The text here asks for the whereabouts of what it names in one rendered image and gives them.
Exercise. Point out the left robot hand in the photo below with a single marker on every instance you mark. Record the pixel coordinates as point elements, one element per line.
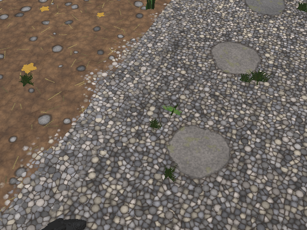
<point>66,224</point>

